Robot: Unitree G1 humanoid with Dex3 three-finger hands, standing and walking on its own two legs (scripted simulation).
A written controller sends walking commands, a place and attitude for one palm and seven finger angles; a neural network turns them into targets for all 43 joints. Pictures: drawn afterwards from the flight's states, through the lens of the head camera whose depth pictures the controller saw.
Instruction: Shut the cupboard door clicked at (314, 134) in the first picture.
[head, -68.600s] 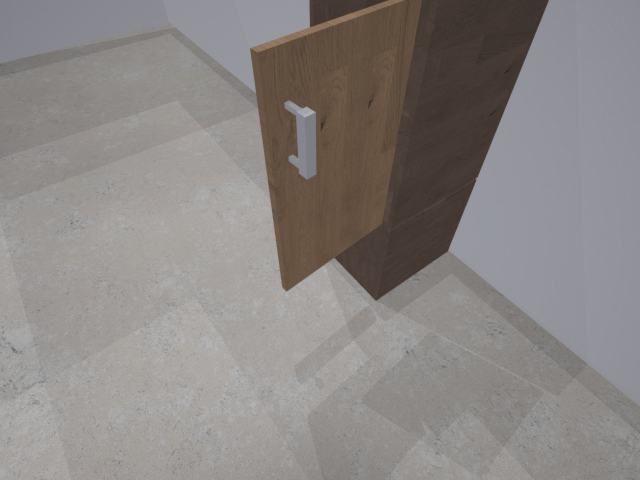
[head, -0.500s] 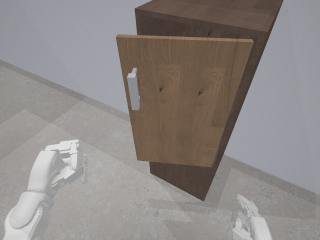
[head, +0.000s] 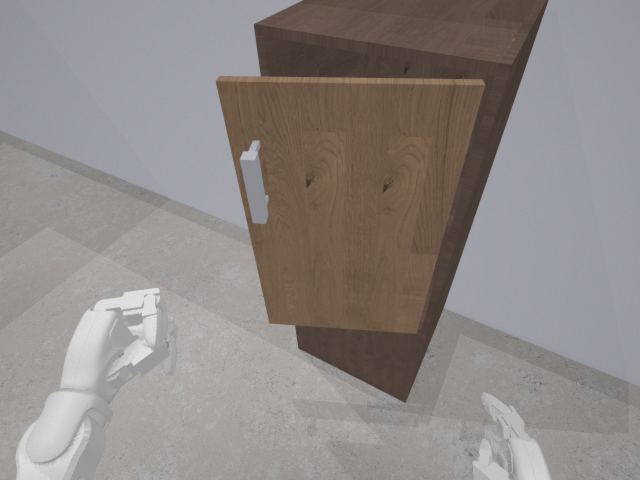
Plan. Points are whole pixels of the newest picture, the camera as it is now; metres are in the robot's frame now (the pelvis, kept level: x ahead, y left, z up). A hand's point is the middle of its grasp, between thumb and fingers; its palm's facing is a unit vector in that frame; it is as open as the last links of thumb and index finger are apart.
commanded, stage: bring the fist close to the handle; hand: left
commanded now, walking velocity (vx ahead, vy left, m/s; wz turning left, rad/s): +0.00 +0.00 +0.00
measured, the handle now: (257, 182) +0.51 +0.15 +0.12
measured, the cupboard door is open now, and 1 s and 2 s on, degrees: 24 24 17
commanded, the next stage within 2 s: push the door shut along its arc in 1.36 s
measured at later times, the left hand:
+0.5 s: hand (223, 270) +0.33 +0.15 +0.12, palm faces -0.02 -1.00 -0.03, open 3.1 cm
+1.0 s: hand (267, 215) +0.43 +0.12 +0.12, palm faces -0.01 -1.00 -0.02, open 3.1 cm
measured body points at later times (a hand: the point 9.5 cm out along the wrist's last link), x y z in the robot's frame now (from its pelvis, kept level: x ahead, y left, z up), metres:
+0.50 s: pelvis +0.01 +0.00 +0.00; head +0.01 -0.01 +0.45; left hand +0.32 +0.21 +0.12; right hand +0.17 -0.23 -0.08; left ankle +0.05 +0.13 -0.72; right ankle -0.01 -0.11 -0.72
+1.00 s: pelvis +0.01 +0.00 +0.00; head +0.03 -0.01 +0.45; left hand +0.42 +0.17 +0.12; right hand +0.12 -0.25 -0.11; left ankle +0.05 +0.13 -0.72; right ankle -0.01 -0.11 -0.72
